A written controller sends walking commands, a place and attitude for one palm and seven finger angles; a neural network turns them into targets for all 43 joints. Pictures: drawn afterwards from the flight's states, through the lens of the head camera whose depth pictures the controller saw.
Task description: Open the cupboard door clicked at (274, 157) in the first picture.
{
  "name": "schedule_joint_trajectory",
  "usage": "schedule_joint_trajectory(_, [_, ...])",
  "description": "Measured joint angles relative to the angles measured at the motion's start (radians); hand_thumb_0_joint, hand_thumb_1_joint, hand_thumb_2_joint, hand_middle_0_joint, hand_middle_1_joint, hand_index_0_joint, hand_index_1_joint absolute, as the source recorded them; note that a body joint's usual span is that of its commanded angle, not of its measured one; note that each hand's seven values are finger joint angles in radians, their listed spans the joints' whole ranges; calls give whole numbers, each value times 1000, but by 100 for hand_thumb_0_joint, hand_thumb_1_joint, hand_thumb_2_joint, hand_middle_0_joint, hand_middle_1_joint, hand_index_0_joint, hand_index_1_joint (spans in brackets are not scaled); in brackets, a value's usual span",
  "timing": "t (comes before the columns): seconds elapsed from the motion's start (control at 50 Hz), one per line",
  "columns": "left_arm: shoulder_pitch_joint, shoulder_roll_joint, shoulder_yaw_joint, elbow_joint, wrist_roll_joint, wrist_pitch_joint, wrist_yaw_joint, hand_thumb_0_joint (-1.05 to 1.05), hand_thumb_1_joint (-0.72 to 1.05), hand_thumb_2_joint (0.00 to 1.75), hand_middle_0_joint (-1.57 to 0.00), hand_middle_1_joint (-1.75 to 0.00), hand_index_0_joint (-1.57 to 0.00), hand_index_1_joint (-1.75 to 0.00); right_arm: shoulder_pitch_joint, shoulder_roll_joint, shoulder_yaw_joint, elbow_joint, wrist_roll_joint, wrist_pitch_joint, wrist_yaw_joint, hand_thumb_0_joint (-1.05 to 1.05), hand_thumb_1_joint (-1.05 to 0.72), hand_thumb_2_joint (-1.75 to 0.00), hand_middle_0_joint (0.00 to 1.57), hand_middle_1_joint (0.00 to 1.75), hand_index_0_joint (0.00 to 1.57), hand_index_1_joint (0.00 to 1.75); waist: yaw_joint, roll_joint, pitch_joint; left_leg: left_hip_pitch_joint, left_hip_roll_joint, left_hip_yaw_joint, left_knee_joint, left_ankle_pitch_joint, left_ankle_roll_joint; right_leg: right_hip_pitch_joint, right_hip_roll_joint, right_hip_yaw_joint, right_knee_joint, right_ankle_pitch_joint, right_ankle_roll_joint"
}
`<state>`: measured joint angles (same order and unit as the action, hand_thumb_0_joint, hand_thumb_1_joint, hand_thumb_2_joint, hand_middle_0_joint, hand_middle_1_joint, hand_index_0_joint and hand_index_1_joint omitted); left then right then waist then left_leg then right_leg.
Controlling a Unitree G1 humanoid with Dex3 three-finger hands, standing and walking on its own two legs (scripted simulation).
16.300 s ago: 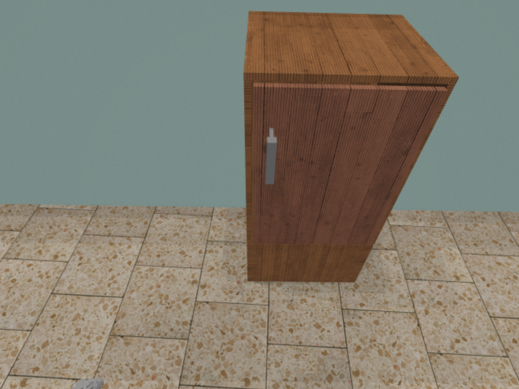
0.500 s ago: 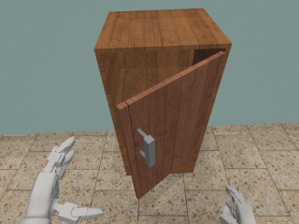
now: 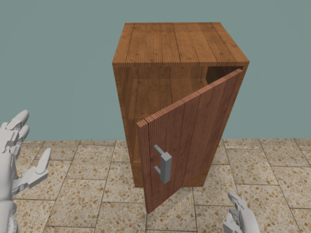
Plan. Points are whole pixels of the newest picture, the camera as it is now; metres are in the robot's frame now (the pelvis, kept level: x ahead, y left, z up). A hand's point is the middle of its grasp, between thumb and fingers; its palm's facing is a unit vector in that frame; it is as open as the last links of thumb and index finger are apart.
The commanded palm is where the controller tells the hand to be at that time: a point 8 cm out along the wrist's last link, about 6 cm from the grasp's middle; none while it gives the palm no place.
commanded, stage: draw the hand back to the body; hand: left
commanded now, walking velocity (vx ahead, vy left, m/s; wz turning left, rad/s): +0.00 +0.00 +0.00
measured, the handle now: (161, 164) +0.33 +0.03 -0.02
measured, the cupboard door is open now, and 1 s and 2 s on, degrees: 37 37 37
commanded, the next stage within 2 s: step back with the hand held close in 0.40 s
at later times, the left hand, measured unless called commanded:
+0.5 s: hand (44, 165) +0.19 +0.24 +0.17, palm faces +0.45 -0.81 -0.38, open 7.4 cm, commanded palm +0.14 +0.28 +0.18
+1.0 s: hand (35, 176) +0.16 +0.25 +0.16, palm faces +0.33 -0.79 -0.51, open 7.4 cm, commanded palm +0.10 +0.29 +0.18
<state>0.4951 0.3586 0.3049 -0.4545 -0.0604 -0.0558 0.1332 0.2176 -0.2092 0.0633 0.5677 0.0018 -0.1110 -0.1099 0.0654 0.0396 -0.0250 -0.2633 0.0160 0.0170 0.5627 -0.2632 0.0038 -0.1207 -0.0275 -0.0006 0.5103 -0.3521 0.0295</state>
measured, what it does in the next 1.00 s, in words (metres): stands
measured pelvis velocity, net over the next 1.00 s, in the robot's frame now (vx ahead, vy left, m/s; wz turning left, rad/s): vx -0.05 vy -0.01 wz -0.03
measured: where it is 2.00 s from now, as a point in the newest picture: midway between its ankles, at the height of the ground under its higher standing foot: outside the picture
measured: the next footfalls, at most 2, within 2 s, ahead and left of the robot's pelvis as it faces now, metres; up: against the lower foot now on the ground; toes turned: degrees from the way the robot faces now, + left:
left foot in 1.48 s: -0.01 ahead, +0.11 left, +0.00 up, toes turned +4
right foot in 1.82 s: -0.29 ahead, -0.08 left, +0.00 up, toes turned -5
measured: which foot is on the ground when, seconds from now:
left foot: down 0.00-1.00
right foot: down 0.00-1.00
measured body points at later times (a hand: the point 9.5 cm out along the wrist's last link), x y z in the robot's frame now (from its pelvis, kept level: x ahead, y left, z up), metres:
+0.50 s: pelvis +0.00 -0.02 +0.01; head -0.02 -0.04 +0.46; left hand +0.16 +0.28 +0.19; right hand +0.19 -0.24 -0.07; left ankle +0.03 +0.11 -0.73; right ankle -0.05 -0.14 -0.73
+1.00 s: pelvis -0.05 -0.01 +0.01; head -0.02 -0.01 +0.46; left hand +0.14 +0.29 +0.19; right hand +0.13 -0.26 -0.07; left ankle +0.03 +0.11 -0.73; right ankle -0.05 -0.14 -0.73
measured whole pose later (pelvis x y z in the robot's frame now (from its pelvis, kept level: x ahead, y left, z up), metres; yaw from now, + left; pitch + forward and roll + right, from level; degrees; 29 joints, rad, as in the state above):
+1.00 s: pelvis -0.05 -0.01 +0.01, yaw -2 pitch -1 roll -1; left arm 0.57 0.44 0.41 -0.51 -0.06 -0.15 0.14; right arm 0.16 -0.23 -0.01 0.54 0.01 0.01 -0.09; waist -0.01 0.03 0.06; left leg -0.32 0.06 0.03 0.47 -0.14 -0.01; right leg -0.19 0.01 0.01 0.44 -0.23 0.02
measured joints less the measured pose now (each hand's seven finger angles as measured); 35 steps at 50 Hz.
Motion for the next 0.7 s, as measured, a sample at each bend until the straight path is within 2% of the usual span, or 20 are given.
schedule_joint_trajectory(0.1, [-37, 8, 56, 18, -8, -13, 2, 1, 73, 82, -20, -31, -21, -31, -10, -5, -9, 20, -2, 1, 8, 2, -91, -90, 20, 30, 20, 30, 2, 0, 14, 30, 2, 2, -37, 18, -3, 29, 2, 1, -38, 19, -2])
schedule_joint_trajectory(0.2, [-31, -19, 37, 33, -11, -7, -8, 1, 83, 87, -20, -31, -21, -31, -12, -13, -21, 28, -4, 10, 15, 2, -91, -90, 20, 30, 20, 30, 0, 1, 24, 51, 5, 3, -68, 33, -6, 46, 5, 2, -64, 33, -6])
schedule_joint_trajectory(0.3, [-15, -19, 16, 29, -10, -2, -15, 2, 87, 89, -21, -31, -21, -31, -10, -15, -29, 38, -6, 8, 8, 2, -91, -90, 20, 30, 20, 30, -1, -3, 33, 68, 12, -1, -84, 41, -14, 64, 13, -2, -81, 41, -13])
schedule_joint_trajectory(0.54, [-24, -17, 26, 46, -14, -16, -19, 2, 89, 90, -21, -31, -21, -31, -18, -13, -39, 53, -7, 3, 5, 2, -91, -90, 20, 30, 20, 30, 1, 13, 42, 98, 29, -9, -112, 54, -30, 93, 31, -8, -105, 51, -29])
schedule_joint_trajectory(0.62, [-24, -3, 60, 51, -5, -57, -24, 2, 89, 90, -21, -31, -21, -31, -35, -20, -36, 39, -10, 34, 16, 2, -91, -90, 20, 30, 20, 30, -25, 23, 39, 58, 41, -26, -94, 54, -32, 74, 45, -22, -122, 66, -32])
schedule_joint_trajectory(0.7, [8, 15, 78, 36, -1, -81, -24, 2, 89, 90, -21, -31, -21, -31, -53, -28, -50, 18, -8, 70, 22, 2, -91, -90, 20, 30, 20, 30, -44, 22, 51, 33, 42, -17, -105, 70, -33, 38, 45, -13, -120, 79, -30])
